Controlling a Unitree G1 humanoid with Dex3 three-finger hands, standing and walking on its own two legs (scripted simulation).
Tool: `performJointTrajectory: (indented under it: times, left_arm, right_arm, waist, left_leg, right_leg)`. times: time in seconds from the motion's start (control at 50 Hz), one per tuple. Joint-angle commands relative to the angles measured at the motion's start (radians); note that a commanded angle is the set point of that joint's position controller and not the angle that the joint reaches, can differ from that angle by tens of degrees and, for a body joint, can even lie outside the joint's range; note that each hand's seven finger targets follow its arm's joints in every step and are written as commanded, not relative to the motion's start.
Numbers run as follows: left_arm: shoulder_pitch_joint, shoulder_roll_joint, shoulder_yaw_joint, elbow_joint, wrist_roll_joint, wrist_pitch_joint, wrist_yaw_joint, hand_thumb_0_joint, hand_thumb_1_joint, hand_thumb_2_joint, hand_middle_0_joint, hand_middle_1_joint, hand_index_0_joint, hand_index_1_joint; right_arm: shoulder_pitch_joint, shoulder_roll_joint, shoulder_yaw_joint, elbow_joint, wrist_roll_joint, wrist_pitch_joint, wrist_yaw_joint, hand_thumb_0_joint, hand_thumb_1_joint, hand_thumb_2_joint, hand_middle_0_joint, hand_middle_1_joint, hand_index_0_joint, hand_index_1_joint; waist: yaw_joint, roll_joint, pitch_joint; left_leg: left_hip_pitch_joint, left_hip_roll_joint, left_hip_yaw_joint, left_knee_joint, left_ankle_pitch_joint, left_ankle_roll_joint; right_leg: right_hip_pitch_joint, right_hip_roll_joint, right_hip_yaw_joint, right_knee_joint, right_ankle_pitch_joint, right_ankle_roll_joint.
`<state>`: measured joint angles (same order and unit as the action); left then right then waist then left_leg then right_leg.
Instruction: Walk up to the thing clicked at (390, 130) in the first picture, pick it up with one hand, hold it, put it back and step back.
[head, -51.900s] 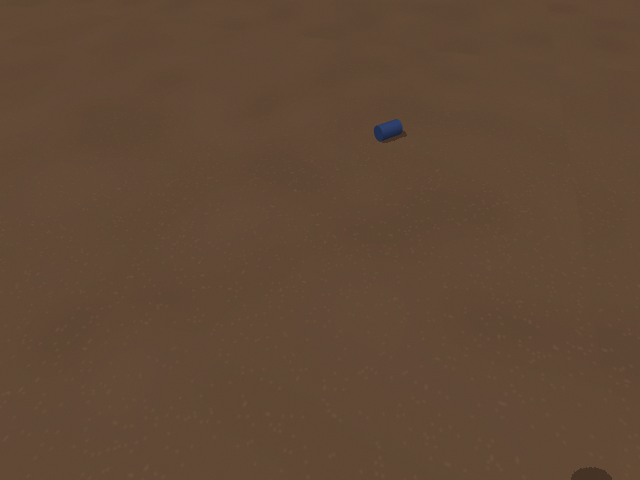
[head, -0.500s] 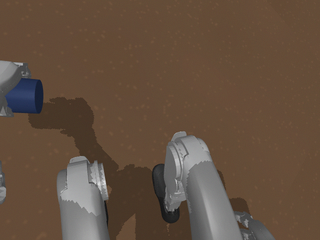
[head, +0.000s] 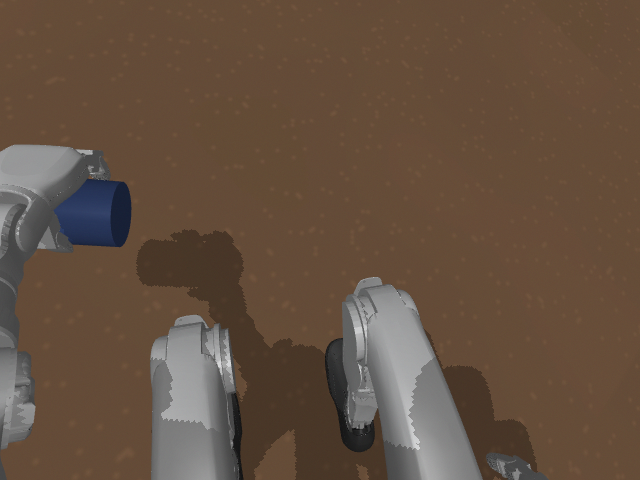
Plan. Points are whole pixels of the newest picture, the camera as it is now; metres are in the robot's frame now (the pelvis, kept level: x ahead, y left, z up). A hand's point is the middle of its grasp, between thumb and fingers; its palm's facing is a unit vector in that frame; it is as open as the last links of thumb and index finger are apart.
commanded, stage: lift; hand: left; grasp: from above
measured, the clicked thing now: (66, 210) +0.48 +0.28 -0.17
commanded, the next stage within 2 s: hold in 1.36 s
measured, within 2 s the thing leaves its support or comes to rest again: neither
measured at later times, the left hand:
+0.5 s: hand out of the picture +0.41 +0.26 +0.06, palm faces -0.46 -0.02 -0.89, open 11.3 cm
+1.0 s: hand out of the picture +0.37 +0.23 +0.21, palm faces -0.47 -0.02 -0.88, open 11.2 cm
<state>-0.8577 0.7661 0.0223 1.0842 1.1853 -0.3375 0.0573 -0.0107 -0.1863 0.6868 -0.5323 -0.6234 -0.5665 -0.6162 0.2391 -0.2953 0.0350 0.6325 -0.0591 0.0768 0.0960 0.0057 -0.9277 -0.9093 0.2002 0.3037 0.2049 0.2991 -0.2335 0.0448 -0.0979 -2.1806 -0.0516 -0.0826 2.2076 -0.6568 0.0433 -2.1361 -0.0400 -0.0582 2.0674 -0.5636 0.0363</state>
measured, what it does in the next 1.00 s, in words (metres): rises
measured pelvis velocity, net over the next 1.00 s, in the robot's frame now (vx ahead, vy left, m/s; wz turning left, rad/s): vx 0.04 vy -0.01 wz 0.05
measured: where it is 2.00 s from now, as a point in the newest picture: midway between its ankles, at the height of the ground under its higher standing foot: (290, 438)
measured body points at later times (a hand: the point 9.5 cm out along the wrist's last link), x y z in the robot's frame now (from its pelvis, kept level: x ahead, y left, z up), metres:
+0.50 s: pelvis +0.01 +0.00 +0.14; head +0.17 +0.03 +0.56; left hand +0.43 +0.26 +0.11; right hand +0.14 -0.27 +0.02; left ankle +0.08 +0.10 -0.36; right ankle +0.13 -0.14 -0.36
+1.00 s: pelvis +0.04 -0.01 +0.29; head +0.11 +0.00 +0.73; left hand +0.39 +0.23 +0.26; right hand +0.14 -0.28 +0.17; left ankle +0.08 +0.10 -0.36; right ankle +0.13 -0.14 -0.36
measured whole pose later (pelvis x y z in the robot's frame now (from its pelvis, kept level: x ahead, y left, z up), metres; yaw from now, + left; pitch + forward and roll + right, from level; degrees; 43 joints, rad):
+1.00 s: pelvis +0.04 -0.01 +0.29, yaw +3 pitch +16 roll -2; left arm -0.39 0.47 -0.16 0.87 1.06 -0.20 0.10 0.00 -0.15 0.58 -0.59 -0.53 -0.62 -0.53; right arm 0.25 -0.25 -0.04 0.73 0.04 0.01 -0.05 0.01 -0.92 -0.91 0.20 0.30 0.20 0.30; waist -0.08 0.04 -0.15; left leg -0.96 0.01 -0.01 1.18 -0.50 0.02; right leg -0.98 0.00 0.00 1.11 -0.40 0.03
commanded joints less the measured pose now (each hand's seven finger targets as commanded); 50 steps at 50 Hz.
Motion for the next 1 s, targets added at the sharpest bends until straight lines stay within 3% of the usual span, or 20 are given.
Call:
performJointTrajectory:
  times: [0.0, 0.06, 0.14, 0.22, 0.26, 0.3, 0.36, 0.38, 0.48, 0.52, 0.54, 0.58, 0.62, 0.66, 0.76, 0.78, 0.86, 0.9, 0.94, 0.98]
  left_arm:
    - [-0.34, 0.272, 0.072, -0.27, -0.055, -0.02, 0.043, 0.0, 0.458, 1.035, -0.878, -0.781, -0.861, -0.799]
    - [-0.282, 0.232, 0.062, -0.261, -0.057, -0.005, 0.053, 0.0, 0.473, 1.053, -0.879, -0.788, -0.861, -0.806]
    - [-0.272, 0.183, 0.035, -0.341, -0.078, 0.016, 0.047, 0.0, 0.52, 1.046, -0.904, -0.796, -0.889, -0.811]
    - [-0.21, 0.162, 0.02, -0.369, -0.102, 0.04, 0.032, 0.0, 0.511, 1.013, -0.89, -0.801, -0.881, -0.81]
    - [-0.175, 0.173, 0.033, -0.394, -0.114, 0.049, 0.027, 0.0, 0.513, 1.018, -0.894, -0.798, -0.884, -0.809]
    - [-0.147, 0.127, 0.009, -0.418, -0.128, 0.06, 0.019, 0.0, 0.518, 1.025, -0.895, -0.797, -0.885, -0.807]
    - [-0.083, 0.137, 0.024, -0.445, -0.143, 0.073, 0.018, 0.0, 0.505, 0.994, -0.885, -0.773, -0.876, -0.782]
    - [-0.072, 0.107, 0.005, -0.456, -0.15, 0.076, 0.013, 0.0, 0.518, 0.998, -0.891, -0.794, -0.886, -0.8]
    - [0.049, 0.084, 0.011, -0.495, -0.167, 0.095, 0.016, 0.0, 0.568, 1.025, -0.944, -0.758, -0.929, -0.774]
    - [0.066, 0.051, -0.01, -0.508, -0.173, 0.105, 0.016, 0.0, 0.577, 1.024, -0.953, -0.756, -0.937, -0.773]
    - [0.069, 0.068, 0.0, -0.515, -0.168, 0.108, 0.02, 0.0, 0.571, 1.02, -0.956, -0.746, -0.937, -0.767]
    - [0.115, 0.02, -0.028, -0.491, -0.162, 0.116, 0.03, 0.0, 0.568, 1.0, -0.959, -0.726, -0.939, -0.747]
    - [0.139, 0.029, -0.012, -0.472, -0.167, 0.123, 0.041, 0.0, 0.57, 0.996, -0.95, -0.733, -0.935, -0.75]
    - [0.101, 0.003, -0.042, -0.467, -0.161, 0.124, 0.047, 0.0, 0.562, 1.001, -0.962, -0.714, -0.94, -0.738]
    - [0.138, -0.054, -0.079, -0.403, -0.154, 0.127, 0.064, 0.0, 0.554, 0.945, -0.959, -0.686, -0.941, -0.707]
    - [0.131, -0.027, -0.06, -0.407, -0.151, 0.127, 0.068, 0.0, 0.569, 0.935, -0.964, -0.686, -0.949, -0.703]
    - [0.125, -0.063, -0.09, -0.395, -0.137, 0.129, 0.071, 0.0, 0.588, 0.972, -0.978, -0.713, -0.96, -0.732]
    - [0.112, -0.055, -0.084, -0.407, -0.134, 0.134, 0.08, 0.0, 0.61, 0.964, -0.989, -0.713, -0.974, -0.729]
    - [0.11, -0.079, -0.103, -0.408, -0.145, 0.14, 0.082, 0.0, 0.631, 0.947, -0.992, -0.722, -0.984, -0.731]
    - [0.14, -0.068, -0.091, -0.385, -0.145, 0.149, 0.083, 0.0, 0.636, 0.941, -1.002, -0.702, -0.992, -0.712]
  right_arm:
    - [0.162, -0.238, -0.1, -0.039, 0.008, -0.005, -0.035, 0.0, -0.92, -0.91, 0.2, 0.3, 0.2, 0.3]
    - [0.146, -0.241, -0.113, -0.042, 0.018, -0.007, -0.04, 0.0, -0.917, -0.909, 0.2, 0.3, 0.2, 0.3]
    - [0.128, -0.227, -0.123, -0.034, 0.034, -0.011, -0.05, 0.0, -0.913, -0.907, 0.2, 0.3, 0.2, 0.3]
    - [0.112, -0.203, -0.121, -0.032, 0.047, -0.01, -0.061, 0.0, -0.916, -0.907, 0.2, 0.3, 0.2, 0.3]
    - [0.098, -0.195, -0.122, -0.034, 0.053, -0.01, -0.071, 0.0, -0.915, -0.907, 0.2, 0.3, 0.2, 0.3]
    - [0.081, -0.184, -0.123, -0.033, 0.058, -0.012, -0.079, 0.0, -0.912, -0.906, 0.2, 0.3, 0.2, 0.3]
    - [0.068, -0.169, -0.117, -0.035, 0.065, -0.013, -0.093, 0.0, -0.911, -0.905, 0.2, 0.3, 0.2, 0.3]
    - [0.061, -0.159, -0.115, -0.038, 0.065, -0.014, -0.096, 0.0, -0.913, -0.905, 0.2, 0.3, 0.2, 0.3]
    - [0.028, -0.139, -0.114, -0.042, 0.078, -0.02, -0.118, 0.0, -0.906, -0.903, 0.2, 0.3, 0.2, 0.3]
    - [0.017, -0.129, -0.111, -0.044, 0.084, -0.026, -0.127, 0.0, -0.909, -0.904, 0.2, 0.3, 0.2, 0.3]
    - [0.015, -0.129, -0.111, -0.038, 0.084, -0.028, -0.132, 0.0, -0.91, -0.905, 0.2, 0.3, 0.2, 0.3]
    - [0.013, -0.113, -0.106, -0.036, 0.089, -0.036, -0.14, 0.0, -0.911, -0.905, 0.2, 0.3, 0.2, 0.3]
    - [0.013, -0.113, -0.108, -0.024, 0.092, -0.045, -0.147, 0.0, -0.908, -0.904, 0.2, 0.3, 0.2, 0.3]
    - [0.014, -0.106, -0.108, -0.018, 0.093, -0.055, -0.153, 0.0, -0.911, -0.905, 0.2, 0.3, 0.2, 0.3]
    - [0.02, -0.098, -0.108, -0.001, 0.095, -0.08, -0.16, 0.0, -0.914, -0.906, 0.2, 0.3, 0.2, 0.3]
    - [0.018, -0.103, -0.112, 0.0, 0.095, -0.083, -0.16, 0.0, -0.912, -0.906, 0.2, 0.3, 0.2, 0.3]
    - [0.026, -0.103, -0.115, 0.005, 0.093, -0.094, -0.161, 0.0, -0.914, -0.906, 0.2, 0.3, 0.2, 0.3]
    - [0.024, -0.106, -0.117, 0.005, 0.095, -0.098, -0.16, 0.0, -0.914, -0.906, 0.2, 0.3, 0.2, 0.3]
    - [0.021, -0.102, -0.112, 0.001, 0.098, -0.102, -0.158, 0.0, -0.912, -0.905, 0.2, 0.3, 0.2, 0.3]
    - [0.023, -0.103, -0.115, 0.005, 0.098, -0.106, -0.159, 0.0, -0.913, -0.906, 0.2, 0.3, 0.2, 0.3]
  waist:
    - [0.022, 0.271, -0.758]
    - [0.034, 0.279, -0.702]
    - [0.044, 0.302, -0.745]
    - [0.048, 0.235, -0.739]
    - [0.069, 0.227, -0.739]
    - [0.067, 0.234, -0.712]
    - [0.084, 0.178, -0.702]
    - [0.083, 0.168, -0.705]
    - [0.114, 0.134, -0.617]
    - [0.111, 0.113, -0.582]
    - [0.116, 0.12, -0.566]
    - [0.113, 0.082, -0.532]
    - [0.129, 0.06, -0.502]
    - [0.118, 0.055, -0.467]
    - [0.126, 0.022, -0.382]
    - [0.138, 0.029, -0.387]
    - [0.142, 0.047, -0.372]
    - [0.156, 0.058, -0.367]
    - [0.154, 0.045, -0.336]
    - [0.165, 0.029, -0.327]
  left_leg:
    - [0.625, 0.004, 0.019, -0.346, 0.132, -0.018]
    - [0.688, 0.005, -0.038, -0.425, 0.092, -0.029]
    - [0.793, 0.022, -0.066, -0.515, 0.104, -0.031]
    - [0.819, 0.025, -0.023, -0.556, 0.132, -0.017]
    - [0.857, 0.027, -0.02, -0.592, 0.133, -0.015]
    - [0.906, 0.031, -0.029, -0.631, 0.166, -0.022]
    - [0.935, 0.029, -0.004, -0.675, 0.188, -0.016]
    - [0.953, 0.03, 0.005, -0.692, 0.193, -0.013]
    - [1.031, 0.041, 0.005, -0.832, 0.135, -0.017]
    - [1.063, 0.044, 0.003, -0.885, 0.102, -0.015]
    - [1.084, 0.047, 0.002, -0.91, 0.1, -0.017]
    - [1.114, 0.041, 0.02, -0.939, 0.124, -0.014]
    - [1.149, 0.045, 0.017, -0.983, 0.149, -0.017]
    - [1.175, 0.044, 0.025, -1.025, 0.127, -0.014]
    - [1.242, 0.037, 0.042, -1.115, 0.124, -0.014]
    - [1.264, 0.039, 0.043, -1.135, 0.131, -0.015]
    - [1.365, 0.047, 0.037, -1.21, 0.177, -0.022]
    - [1.407, 0.049, 0.037, -1.252, 0.18, -0.023]
    - [1.438, 0.05, 0.039, -1.293, 0.177, -0.023]
    - [1.456, 0.046, 0.046, -1.311, 0.215, -0.024]
  right_leg:
    - [0.375, 0.033, -0.031, -0.233, 0.093, -0.089]
    - [0.359, 0.029, -0.039, -0.25, 0.069, -0.088]
    - [0.409, 0.028, -0.034, -0.279, 0.102, -0.069]
    - [0.54, 0.039, -0.027, -0.363, 0.127, -0.066]
    - [0.59, 0.042, -0.024, -0.398, 0.128, -0.064]
    - [0.613, 0.041, -0.023, -0.429, 0.144, -0.063]
    - [0.728, 0.046, -0.015, -0.504, 0.16, -0.061]
    - [0.767, 0.05, -0.012, -0.53, 0.168, -0.06]
    - [0.891, 0.055, -0.003, -0.653, 0.13, -0.057]
    - [0.94, 0.061, 0.001, -0.709, 0.11, -0.054]
    - [0.961, 0.063, 0.005, -0.729, 0.109, -0.054]
    - [1.023, 0.066, 0.016, -0.793, 0.115, -0.055]
    - [1.07, 0.067, 0.021, -0.836, 0.128, -0.054]
    - [1.115, 0.071, 0.032, -0.897, 0.11, -0.052]
    - [1.212, 0.072, 0.053, -1.023, 0.087, -0.051]
    - [1.234, 0.072, 0.055, -1.039, 0.093, -0.05]
    - [1.289, 0.076, 0.044, -1.084, 0.149, -0.049]
    - [1.317, 0.078, 0.043, -1.115, 0.159, -0.05]
    - [1.354, 0.079, 0.042, -1.153, 0.16, -0.048]
    - [1.394, 0.078, 0.046, -1.183, 0.184, -0.048]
